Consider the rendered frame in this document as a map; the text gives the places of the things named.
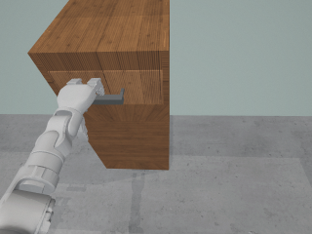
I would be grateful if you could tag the handle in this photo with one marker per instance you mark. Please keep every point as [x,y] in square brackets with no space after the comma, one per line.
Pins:
[110,99]

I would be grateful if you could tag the cabinet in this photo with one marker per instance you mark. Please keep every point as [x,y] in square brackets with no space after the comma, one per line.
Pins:
[104,35]

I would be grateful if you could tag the left robot hand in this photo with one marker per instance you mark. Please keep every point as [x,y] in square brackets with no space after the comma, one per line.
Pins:
[80,97]

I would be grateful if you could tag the robot left forearm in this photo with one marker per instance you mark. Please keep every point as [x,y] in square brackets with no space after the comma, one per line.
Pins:
[40,173]

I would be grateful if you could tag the left robot upper arm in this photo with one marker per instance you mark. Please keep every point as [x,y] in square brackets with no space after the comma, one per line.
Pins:
[26,212]

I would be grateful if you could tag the drawer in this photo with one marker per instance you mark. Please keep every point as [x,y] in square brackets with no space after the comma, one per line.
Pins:
[140,86]

